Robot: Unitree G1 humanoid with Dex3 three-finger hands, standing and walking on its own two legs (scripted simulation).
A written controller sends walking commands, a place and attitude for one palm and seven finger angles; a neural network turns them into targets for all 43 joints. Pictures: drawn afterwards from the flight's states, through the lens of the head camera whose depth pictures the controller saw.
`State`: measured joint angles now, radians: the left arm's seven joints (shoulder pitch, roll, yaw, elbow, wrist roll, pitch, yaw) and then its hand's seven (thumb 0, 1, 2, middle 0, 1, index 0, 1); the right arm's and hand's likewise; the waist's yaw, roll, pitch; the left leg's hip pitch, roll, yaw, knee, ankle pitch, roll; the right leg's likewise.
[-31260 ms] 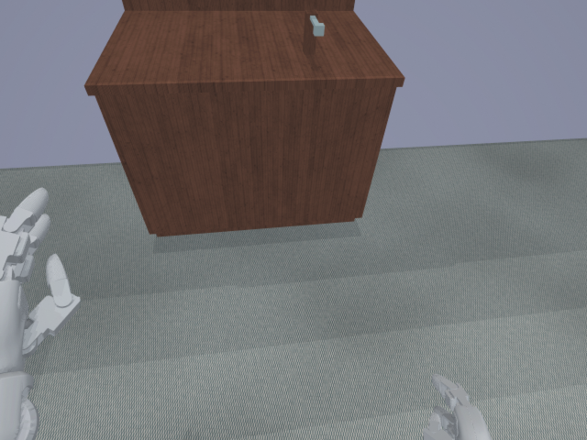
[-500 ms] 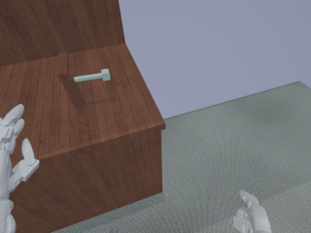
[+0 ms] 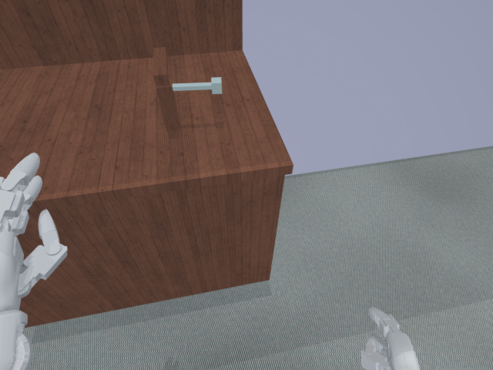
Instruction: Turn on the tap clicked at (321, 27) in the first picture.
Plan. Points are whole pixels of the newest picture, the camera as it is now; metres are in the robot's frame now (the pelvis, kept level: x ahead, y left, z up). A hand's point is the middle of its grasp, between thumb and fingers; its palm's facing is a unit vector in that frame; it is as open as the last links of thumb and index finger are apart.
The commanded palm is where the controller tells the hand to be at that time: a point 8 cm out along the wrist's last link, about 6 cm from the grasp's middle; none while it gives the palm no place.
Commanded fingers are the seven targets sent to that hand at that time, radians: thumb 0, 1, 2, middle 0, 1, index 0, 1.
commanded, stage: step back with the hand held close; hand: left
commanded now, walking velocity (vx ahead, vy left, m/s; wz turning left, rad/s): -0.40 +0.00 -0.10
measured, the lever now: (216, 85) +0.70 +0.15 +0.11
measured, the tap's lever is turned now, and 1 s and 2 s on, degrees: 84 84 84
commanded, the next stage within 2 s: stop stepping back and stand still in 0.02 s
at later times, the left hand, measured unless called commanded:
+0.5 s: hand (61, 336) +0.12 +0.19 +0.17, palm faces +0.32 -0.87 -0.38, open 7.4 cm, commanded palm +0.07 +0.24 +0.18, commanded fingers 0.00 0.90 0.90 -0.20 -0.30 -0.20 -0.30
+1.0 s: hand (43, 352) +0.10 +0.21 +0.16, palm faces +0.34 -0.87 -0.36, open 7.4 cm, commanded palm +0.06 +0.26 +0.18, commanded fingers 0.00 0.90 0.90 -0.20 -0.30 -0.20 -0.30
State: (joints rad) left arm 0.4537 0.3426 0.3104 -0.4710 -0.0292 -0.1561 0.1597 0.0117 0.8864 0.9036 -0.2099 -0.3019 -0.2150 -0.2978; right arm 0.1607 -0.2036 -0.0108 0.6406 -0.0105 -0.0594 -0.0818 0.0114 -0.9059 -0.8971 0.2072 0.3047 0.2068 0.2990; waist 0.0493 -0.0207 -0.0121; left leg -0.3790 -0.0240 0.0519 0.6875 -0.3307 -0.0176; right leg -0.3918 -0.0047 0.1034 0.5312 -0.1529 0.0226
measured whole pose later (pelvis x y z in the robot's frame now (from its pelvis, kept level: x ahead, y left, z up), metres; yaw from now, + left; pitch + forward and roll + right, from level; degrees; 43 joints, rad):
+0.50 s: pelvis -0.12 -0.02 +0.01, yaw -6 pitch +0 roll +2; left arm 0.46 0.35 0.30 -0.38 -0.05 -0.11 0.17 0.01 0.89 0.90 -0.21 -0.30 -0.22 -0.30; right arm 0.29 -0.24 -0.02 0.68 0.00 -0.07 -0.08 0.01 -0.90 -0.90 0.21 0.30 0.21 0.30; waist -0.02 0.01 -0.08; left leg -0.35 0.00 0.06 0.70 -0.33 0.00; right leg -0.23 0.02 0.01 0.48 -0.25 -0.06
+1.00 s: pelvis -0.13 -0.01 +0.00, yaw -5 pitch -1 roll +0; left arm 0.45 0.32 0.29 -0.42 -0.04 -0.14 0.16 0.01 0.89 0.90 -0.21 -0.30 -0.21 -0.30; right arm 0.20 -0.20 0.00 0.64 -0.01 -0.10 -0.06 0.01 -0.91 -0.90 0.21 0.30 0.21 0.30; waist 0.02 0.03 0.00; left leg -0.21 0.01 0.04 0.51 -0.29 0.01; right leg -0.23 0.04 -0.03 0.51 -0.27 -0.04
